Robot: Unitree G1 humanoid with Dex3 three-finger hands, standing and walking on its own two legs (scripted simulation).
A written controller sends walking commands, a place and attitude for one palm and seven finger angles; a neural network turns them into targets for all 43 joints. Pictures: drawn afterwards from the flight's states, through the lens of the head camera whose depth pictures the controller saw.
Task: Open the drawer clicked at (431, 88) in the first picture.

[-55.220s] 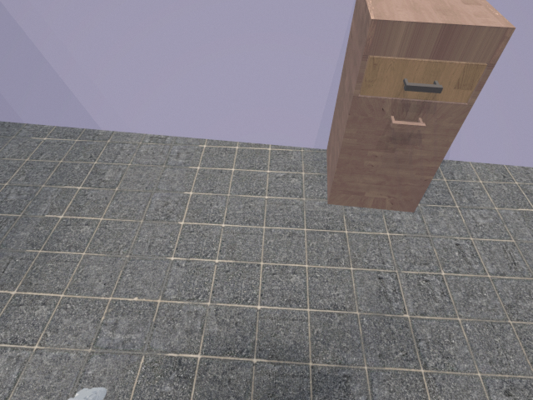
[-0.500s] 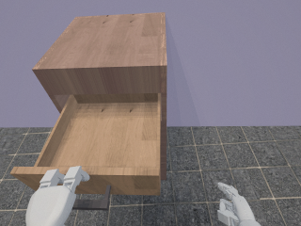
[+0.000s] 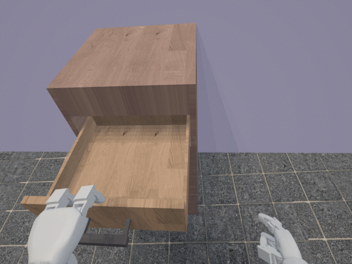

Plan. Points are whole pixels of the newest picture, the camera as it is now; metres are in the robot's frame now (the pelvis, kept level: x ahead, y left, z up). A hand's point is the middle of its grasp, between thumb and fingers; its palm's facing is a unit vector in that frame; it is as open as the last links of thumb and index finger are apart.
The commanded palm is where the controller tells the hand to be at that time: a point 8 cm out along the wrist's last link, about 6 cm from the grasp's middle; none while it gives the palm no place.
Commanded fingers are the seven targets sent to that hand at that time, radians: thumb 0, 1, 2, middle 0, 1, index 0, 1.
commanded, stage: lift the hand off the handle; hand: left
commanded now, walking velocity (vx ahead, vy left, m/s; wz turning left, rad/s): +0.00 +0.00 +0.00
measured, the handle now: (104, 231) +0.20 +0.22 -0.05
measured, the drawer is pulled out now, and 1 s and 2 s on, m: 0.30 0.30 0.30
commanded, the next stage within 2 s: draw the hand back to the body in 0.46 s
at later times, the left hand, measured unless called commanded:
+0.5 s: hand (68, 227) +0.16 +0.22 +0.09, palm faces +0.07 -0.16 -0.98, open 13.8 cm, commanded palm +0.13 +0.22 +0.15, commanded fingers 0.00 -0.50 0.30 -0.30 -1.20 -0.30 -1.20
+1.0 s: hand (50, 222) +0.16 +0.25 +0.11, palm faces +0.05 -0.13 -0.99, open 13.8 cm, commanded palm +0.13 +0.24 +0.17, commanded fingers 0.00 -0.50 0.30 -0.30 -1.20 -0.30 -1.20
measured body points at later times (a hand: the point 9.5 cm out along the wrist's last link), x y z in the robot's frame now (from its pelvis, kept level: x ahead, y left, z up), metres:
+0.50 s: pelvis +0.00 +0.01 +0.01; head +0.00 -0.03 +0.46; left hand +0.15 +0.23 +0.15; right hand +0.23 -0.19 -0.07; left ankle -0.01 +0.12 -0.71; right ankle -0.01 -0.11 -0.71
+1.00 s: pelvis +0.00 +0.02 +0.02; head +0.00 -0.02 +0.47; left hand +0.15 +0.25 +0.16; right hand +0.23 -0.18 -0.06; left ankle -0.01 +0.12 -0.71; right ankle -0.01 -0.11 -0.71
